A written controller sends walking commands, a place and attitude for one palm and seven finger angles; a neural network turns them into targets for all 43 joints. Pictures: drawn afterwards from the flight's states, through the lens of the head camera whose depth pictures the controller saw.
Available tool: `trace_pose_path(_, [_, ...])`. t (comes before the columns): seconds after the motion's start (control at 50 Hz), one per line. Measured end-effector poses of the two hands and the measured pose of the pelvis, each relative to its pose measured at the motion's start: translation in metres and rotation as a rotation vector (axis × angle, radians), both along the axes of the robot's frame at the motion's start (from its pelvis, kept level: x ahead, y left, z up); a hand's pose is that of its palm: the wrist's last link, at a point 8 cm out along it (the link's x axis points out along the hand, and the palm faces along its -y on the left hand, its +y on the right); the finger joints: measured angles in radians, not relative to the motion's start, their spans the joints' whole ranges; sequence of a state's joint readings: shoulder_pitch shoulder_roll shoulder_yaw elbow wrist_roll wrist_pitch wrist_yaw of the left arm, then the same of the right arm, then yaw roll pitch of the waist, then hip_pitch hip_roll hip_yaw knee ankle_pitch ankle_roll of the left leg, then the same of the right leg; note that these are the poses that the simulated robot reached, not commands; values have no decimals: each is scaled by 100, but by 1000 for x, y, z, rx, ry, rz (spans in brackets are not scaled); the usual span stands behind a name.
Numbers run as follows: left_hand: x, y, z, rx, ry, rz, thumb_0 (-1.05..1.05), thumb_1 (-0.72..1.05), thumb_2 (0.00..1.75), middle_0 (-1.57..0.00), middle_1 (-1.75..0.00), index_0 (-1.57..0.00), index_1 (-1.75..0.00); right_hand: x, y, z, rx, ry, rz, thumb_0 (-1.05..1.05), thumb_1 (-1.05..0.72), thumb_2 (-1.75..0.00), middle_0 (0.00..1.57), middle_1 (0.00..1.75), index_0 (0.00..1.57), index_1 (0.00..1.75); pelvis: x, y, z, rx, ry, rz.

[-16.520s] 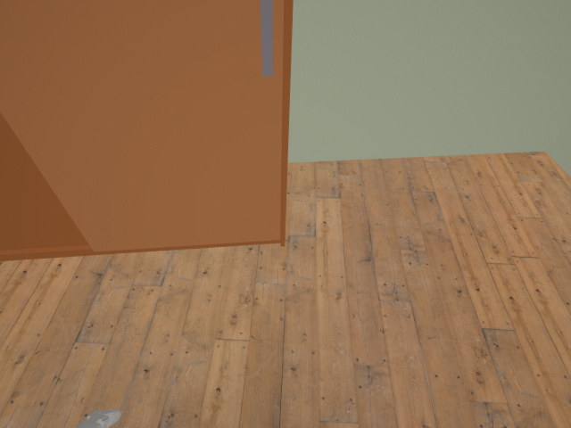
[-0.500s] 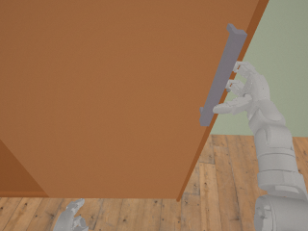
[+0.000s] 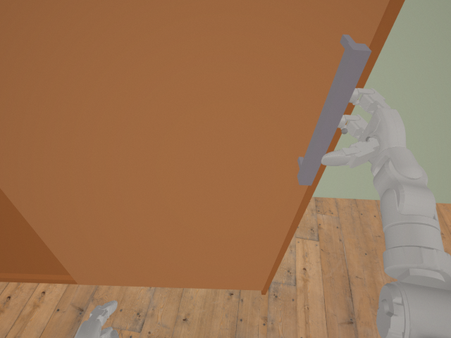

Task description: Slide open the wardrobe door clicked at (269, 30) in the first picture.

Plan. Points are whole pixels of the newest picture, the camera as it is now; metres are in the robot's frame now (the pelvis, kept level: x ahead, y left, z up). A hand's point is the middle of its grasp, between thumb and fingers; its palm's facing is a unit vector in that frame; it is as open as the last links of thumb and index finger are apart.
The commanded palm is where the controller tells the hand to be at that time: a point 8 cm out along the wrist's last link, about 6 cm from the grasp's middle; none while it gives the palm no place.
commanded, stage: slide the fingers in behind the handle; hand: right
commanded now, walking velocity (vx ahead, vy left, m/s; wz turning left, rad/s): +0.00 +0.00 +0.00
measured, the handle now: (322, 119) +0.46 -0.12 +0.20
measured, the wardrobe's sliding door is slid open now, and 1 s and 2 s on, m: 0.00 0.00 0.00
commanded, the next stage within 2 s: grip the handle and tug to test in 1.56 s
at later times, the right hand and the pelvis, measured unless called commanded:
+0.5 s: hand (330, 131) +0.41 -0.13 +0.21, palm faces -0.07 +1.00 +0.00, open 14.0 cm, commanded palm +0.39 -0.17 +0.21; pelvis +0.00 -0.01 +0.00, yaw +0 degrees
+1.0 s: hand (322, 132) +0.40 -0.11 +0.21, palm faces -0.07 +1.00 +0.00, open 14.0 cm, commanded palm +0.38 -0.16 +0.21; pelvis +0.00 +0.00 +0.00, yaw +0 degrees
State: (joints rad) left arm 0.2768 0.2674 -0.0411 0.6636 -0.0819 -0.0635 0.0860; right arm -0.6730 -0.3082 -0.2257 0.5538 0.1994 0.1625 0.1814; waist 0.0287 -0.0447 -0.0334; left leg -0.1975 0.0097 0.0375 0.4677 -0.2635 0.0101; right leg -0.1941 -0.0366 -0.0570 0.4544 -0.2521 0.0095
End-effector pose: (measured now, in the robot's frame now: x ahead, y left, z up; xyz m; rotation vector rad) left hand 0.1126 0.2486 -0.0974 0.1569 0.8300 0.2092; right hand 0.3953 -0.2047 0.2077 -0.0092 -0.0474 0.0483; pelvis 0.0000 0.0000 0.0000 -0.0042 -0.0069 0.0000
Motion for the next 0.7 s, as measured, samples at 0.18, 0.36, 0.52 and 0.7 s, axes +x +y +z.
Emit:
trace_pose_path(0.18, [19,-10,5,-4,-39,-35,1,91,90,-20,-30,-20,-30,-5,6,-1,-1,-2,14,-2,50,-30,30,120,30,120,0,-4,0,1,-2,-6])
trace_pose_path(0.36, [37,-23,10,-25,-67,-62,1,90,90,-20,-30,-20,-30,-4,16,-1,6,10,14,-2,50,-30,30,120,30,120,3,-6,0,0,-2,-5])
trace_pose_path(0.52, [37,-25,8,-28,-48,-66,1,90,90,-20,-30,-20,-30,-2,24,-1,5,12,18,-2,50,-30,30,120,30,120,4,-6,0,0,-2,-5])
trace_pose_path(0.7, [29,-20,4,-25,-15,-51,1,90,90,-20,-30,-20,-30,-1,31,-1,10,17,16,-2,50,-30,30,120,30,120,6,-4,0,0,-3,-2])
